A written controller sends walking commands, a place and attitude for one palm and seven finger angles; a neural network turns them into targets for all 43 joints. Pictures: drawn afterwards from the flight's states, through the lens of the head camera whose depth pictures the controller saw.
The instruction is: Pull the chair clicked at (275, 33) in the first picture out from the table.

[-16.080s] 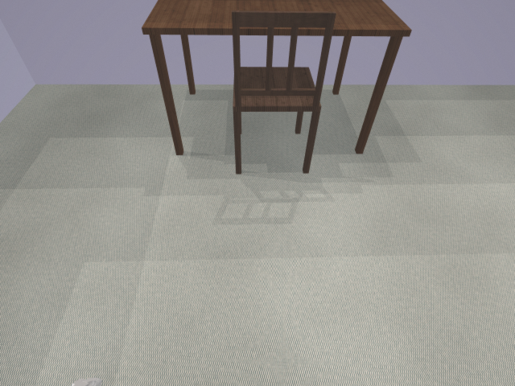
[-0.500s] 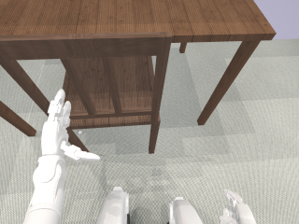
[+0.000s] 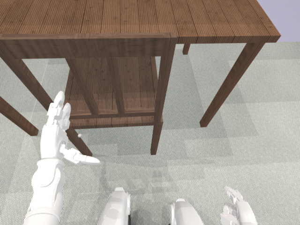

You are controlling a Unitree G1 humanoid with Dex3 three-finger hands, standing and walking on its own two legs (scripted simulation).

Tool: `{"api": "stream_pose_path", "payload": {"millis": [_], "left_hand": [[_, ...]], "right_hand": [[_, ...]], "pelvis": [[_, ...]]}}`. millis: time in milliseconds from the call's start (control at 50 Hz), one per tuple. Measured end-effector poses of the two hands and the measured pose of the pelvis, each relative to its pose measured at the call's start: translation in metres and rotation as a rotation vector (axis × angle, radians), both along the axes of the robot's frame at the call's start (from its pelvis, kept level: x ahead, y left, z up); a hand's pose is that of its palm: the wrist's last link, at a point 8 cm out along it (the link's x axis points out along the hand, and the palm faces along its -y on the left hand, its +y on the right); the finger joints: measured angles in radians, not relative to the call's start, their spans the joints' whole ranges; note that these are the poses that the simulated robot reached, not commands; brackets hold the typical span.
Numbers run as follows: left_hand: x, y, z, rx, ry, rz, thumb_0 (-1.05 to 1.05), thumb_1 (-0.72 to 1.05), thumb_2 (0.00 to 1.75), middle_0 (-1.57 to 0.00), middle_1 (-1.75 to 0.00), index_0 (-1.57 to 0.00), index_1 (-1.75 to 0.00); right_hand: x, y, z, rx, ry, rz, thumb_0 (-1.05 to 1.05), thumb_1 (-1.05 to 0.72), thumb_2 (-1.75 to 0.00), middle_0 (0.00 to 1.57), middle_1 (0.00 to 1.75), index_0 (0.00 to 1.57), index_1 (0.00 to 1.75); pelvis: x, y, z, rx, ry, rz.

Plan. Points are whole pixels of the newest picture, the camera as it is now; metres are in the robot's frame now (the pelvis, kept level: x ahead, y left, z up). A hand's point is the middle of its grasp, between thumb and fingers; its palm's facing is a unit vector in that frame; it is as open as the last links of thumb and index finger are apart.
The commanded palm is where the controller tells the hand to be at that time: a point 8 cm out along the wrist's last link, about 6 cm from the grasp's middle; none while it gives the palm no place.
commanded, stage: aim the fingers beside a spindle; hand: left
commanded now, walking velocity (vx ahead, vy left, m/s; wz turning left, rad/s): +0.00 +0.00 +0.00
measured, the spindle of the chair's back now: (85, 89) +0.49 +0.22 +0.01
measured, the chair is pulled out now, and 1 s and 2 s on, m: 0.00 0.00 0.00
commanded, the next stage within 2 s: push the fingers through the gap in 0.22 s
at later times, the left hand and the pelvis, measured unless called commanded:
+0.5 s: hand (82, 130) +0.35 +0.19 +0.02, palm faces +0.10 -0.99 -0.03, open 16.9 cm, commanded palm +0.33 +0.24 +0.02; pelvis +0.00 +0.00 +0.00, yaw +0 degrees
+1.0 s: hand (83, 113) +0.39 +0.20 +0.03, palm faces +0.10 -0.99 -0.03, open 16.9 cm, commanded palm +0.37 +0.24 +0.02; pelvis +0.00 +0.00 +0.00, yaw -1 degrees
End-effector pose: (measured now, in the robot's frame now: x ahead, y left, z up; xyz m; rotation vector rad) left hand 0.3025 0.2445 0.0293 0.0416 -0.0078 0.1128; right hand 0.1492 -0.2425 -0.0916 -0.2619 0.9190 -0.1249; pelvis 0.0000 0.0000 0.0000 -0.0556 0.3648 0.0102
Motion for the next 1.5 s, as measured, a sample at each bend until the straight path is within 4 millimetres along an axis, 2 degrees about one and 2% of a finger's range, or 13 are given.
{"api": "stream_pose_path", "payload": {"millis": [160, 240, 360, 440, 720, 900, 1140, 1340, 1500], "left_hand": [[0.004, -0.009, -0.008, -0.019, 0.017, -0.035, -0.01, -0.50, 0.30, -0.06, -0.08, -0.06, -0.08], [0.009, -0.006, -0.009, -0.016, 0.014, -0.019, -0.01, -0.50, 0.30, -0.06, -0.08, -0.06, -0.08], [0.009, -0.001, -0.001, -0.006, -0.003, -0.017, -0.01, -0.50, 0.30, -0.06, -0.08, -0.06, -0.08], [0.011, -0.001, -0.004, -0.010, 0.016, -0.017, -0.01, -0.50, 0.30, -0.06, -0.08, -0.06, -0.08], [0.038, -0.003, -0.002, -0.012, 0.005, -0.019, -0.01, -0.50, 0.30, -0.06, -0.08, -0.06, -0.08], [0.056, 0.005, -0.001, -0.005, -0.008, -0.001, -0.01, -0.50, 0.30, -0.06, -0.08, -0.06, -0.08], [0.074, 0.002, 0.001, -0.006, -0.005, -0.007, -0.01, -0.50, 0.30, -0.06, -0.08, -0.06, -0.08], [0.100, -0.003, 0.002, 0.000, -0.011, -0.001, -0.01, -0.50, 0.30, -0.06, -0.08, -0.06, -0.08], [0.114, 0.003, 0.000, -0.003, 0.004, 0.014, -0.01, -0.50, 0.30, -0.06, -0.08, -0.06, -0.08]], "right_hand": [[-0.001, 0.001, -0.003, -0.011, 0.011, 0.005, 0.01, -0.91, -0.90, 0.20, 0.30, 0.20, 0.30], [-0.003, 0.000, -0.003, -0.015, 0.012, -0.004, 0.01, -0.91, -0.90, 0.20, 0.30, 0.20, 0.30], [-0.007, 0.001, -0.002, -0.007, 0.023, -0.012, 0.01, -0.91, -0.90, 0.20, 0.30, 0.20, 0.30], [-0.010, 0.001, -0.002, -0.012, 0.035, -0.008, 0.01, -0.91, -0.90, 0.20, 0.30, 0.20, 0.30], [-0.021, -0.003, -0.005, -0.018, 0.065, -0.029, 0.01, -0.91, -0.90, 0.20, 0.30, 0.20, 0.30], [-0.036, -0.006, -0.009, -0.027, 0.114, -0.046, 0.01, -0.91, -0.90, 0.20, 0.30, 0.20, 0.30], [-0.056, -0.010, -0.010, -0.030, 0.174, -0.078, 0.01, -0.91, -0.90, 0.20, 0.30, 0.20, 0.30], [-0.069, -0.012, -0.016, -0.032, 0.221, -0.092, 0.00, -0.91, -0.90, 0.20, 0.30, 0.20, 0.30], [-0.082, -0.014, -0.019, -0.032, 0.267, -0.108, 0.00, -0.91, -0.90, 0.20, 0.30, 0.20, 0.30]], "pelvis": [[-0.001, 0.002, -0.002, -0.002, 0.005, 0.003], [-0.002, 0.002, -0.004, -0.003, 0.007, 0.000], [-0.001, 0.003, -0.001, -0.004, 0.005, -0.002], [-0.001, 0.003, 0.000, -0.004, 0.007, 0.001], [-0.002, 0.004, -0.001, -0.004, 0.013, -0.004], [-0.003, 0.004, -0.002, -0.007, 0.022, -0.006], [-0.002, 0.005, -0.001, -0.006, 0.028, -0.010], [-0.004, 0.004, -0.004, -0.005, 0.043, -0.014], [-0.003, 0.003, -0.005, -0.006, 0.053, -0.017]]}}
